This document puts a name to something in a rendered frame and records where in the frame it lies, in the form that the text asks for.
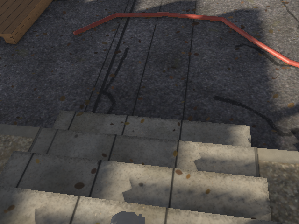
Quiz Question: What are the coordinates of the left robot thigh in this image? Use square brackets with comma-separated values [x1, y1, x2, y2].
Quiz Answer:
[109, 211, 146, 224]

